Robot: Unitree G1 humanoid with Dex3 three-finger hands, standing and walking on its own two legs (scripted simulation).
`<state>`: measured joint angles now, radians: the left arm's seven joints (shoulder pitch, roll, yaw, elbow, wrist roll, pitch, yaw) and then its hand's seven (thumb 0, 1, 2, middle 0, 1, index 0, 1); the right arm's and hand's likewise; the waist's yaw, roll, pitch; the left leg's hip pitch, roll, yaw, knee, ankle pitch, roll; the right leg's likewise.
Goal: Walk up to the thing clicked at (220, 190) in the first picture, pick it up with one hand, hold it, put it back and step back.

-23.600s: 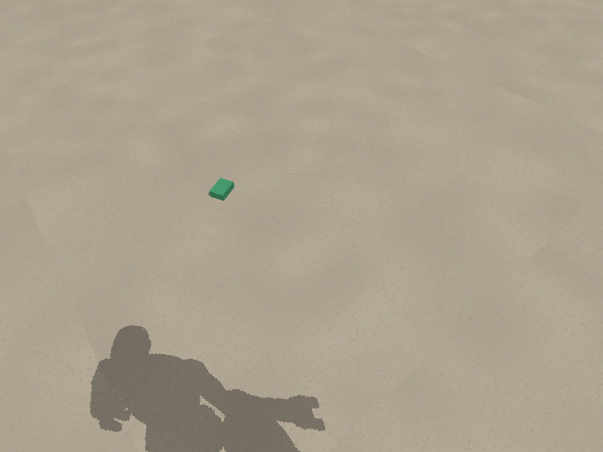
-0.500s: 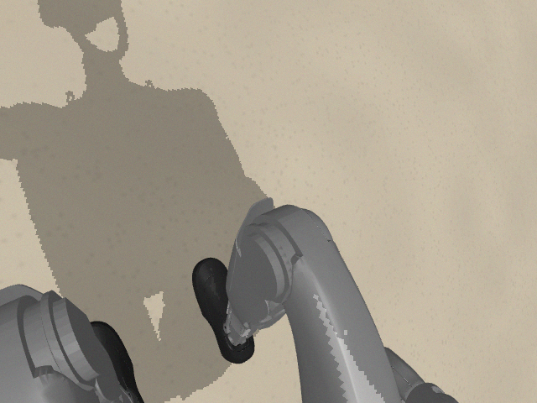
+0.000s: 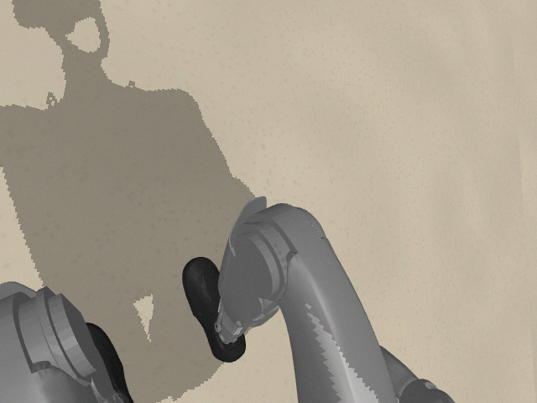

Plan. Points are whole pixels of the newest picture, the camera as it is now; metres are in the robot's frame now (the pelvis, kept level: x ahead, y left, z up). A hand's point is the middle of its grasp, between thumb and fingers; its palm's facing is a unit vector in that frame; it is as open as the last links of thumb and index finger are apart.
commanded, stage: rest palm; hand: left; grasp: from above
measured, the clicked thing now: out of the picture +0.47 +0.39 -0.29
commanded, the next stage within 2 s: none
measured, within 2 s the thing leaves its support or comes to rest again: neither
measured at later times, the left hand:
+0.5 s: hand out of the picture +0.45 +0.38 -0.25, palm faces -0.46 -0.16 -0.88, open 13.9 cm
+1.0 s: hand out of the picture +0.45 +0.38 -0.25, palm faces -0.47 -0.16 -0.87, open 13.4 cm
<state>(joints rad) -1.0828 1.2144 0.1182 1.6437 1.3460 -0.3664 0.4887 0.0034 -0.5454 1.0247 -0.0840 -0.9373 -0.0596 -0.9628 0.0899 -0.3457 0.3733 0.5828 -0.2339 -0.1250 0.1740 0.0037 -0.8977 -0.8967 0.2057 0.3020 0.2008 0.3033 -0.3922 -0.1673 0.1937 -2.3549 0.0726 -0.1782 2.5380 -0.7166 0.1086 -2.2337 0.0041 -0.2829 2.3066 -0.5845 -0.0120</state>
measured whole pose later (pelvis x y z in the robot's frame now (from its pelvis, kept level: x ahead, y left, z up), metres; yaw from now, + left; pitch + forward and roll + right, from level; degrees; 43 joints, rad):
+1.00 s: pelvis +0.00 +0.00 +0.00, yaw +0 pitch +28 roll -17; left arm -1.07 1.23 0.12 1.60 1.29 -0.36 0.43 0.00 -0.37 0.87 -0.19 -0.87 -0.18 -0.88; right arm 0.08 -0.34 0.39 0.59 -0.23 -0.12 0.17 0.00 -0.90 -0.90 0.21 0.30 0.20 0.30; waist -0.38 -0.17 0.22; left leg -2.36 0.07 -0.19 2.54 -0.72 0.10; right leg -2.24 0.01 -0.29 2.30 -0.58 -0.01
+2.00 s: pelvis +0.00 +0.00 +0.00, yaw -1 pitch +28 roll -17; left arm -1.09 1.23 0.12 1.61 1.30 -0.35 0.46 0.00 -0.26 0.78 -0.25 -0.81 -0.26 -0.81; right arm 0.07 -0.34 0.40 0.59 -0.23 -0.13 0.16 0.00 -0.90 -0.90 0.21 0.30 0.20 0.30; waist -0.39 -0.17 0.22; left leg -2.36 0.07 -0.19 2.54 -0.72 0.11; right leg -2.24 0.01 -0.29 2.30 -0.58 -0.01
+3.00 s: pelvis +0.00 +0.00 +0.00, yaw -1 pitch +27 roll -17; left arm -1.07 1.24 0.12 1.59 1.29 -0.37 0.44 0.00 -0.01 0.59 -0.41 -0.71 -0.44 -0.68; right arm 0.06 -0.34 0.41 0.59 -0.24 -0.13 0.16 0.00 -0.89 -0.89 0.21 0.30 0.20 0.30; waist -0.38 -0.18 0.23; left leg -2.36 0.07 -0.20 2.54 -0.72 0.10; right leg -2.23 0.02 -0.30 2.30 -0.58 -0.01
